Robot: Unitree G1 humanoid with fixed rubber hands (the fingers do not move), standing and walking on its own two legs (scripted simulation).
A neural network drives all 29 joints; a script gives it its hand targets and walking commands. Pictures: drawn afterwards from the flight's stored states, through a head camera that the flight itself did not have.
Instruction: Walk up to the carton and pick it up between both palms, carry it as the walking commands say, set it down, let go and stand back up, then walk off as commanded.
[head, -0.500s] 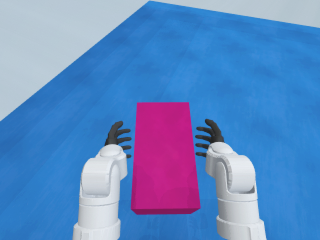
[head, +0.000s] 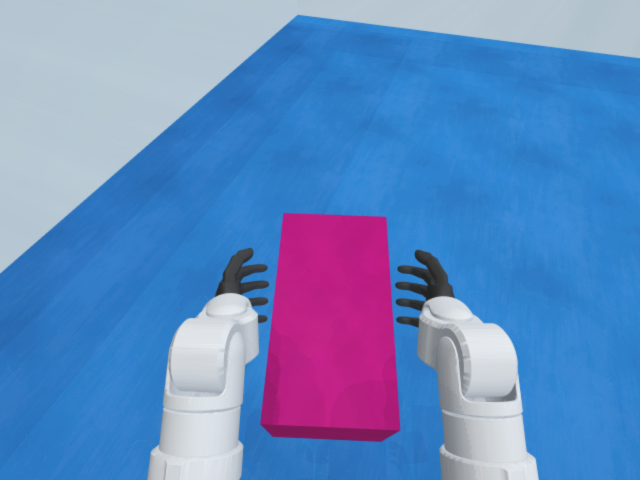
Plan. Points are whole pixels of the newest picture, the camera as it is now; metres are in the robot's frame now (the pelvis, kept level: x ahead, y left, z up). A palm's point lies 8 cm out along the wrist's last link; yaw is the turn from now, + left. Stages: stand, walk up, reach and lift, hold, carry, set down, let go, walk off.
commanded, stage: carry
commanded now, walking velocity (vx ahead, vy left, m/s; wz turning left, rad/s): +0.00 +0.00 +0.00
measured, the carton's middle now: (330, 324) +0.34 +0.00 -0.01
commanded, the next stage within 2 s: none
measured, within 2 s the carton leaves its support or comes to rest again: neither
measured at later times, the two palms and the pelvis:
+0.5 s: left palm (253, 258) +0.40 +0.10 +0.07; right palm (424, 255) +0.41 -0.13 +0.07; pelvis +0.11 -0.02 -0.02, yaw +2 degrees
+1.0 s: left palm (259, 235) +0.46 +0.10 +0.05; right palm (418, 233) +0.46 -0.14 +0.06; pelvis +0.17 -0.02 -0.03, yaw +0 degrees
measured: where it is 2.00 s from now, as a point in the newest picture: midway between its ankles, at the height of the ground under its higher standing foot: outside the picture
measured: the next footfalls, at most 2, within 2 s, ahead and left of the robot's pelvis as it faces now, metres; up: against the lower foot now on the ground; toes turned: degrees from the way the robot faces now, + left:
left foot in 0.14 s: +0.06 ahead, +0.09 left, +0.00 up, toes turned +13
right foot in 0.28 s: +0.11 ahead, -0.13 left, +0.00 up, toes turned +1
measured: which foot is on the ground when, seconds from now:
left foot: down 0.00-0.00, up 0.02-0.12, down 0.14-0.56, up 0.58-0.66, down 0.68-1.00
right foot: down 0.00-0.14, up 0.16-0.26, down 0.28-1.00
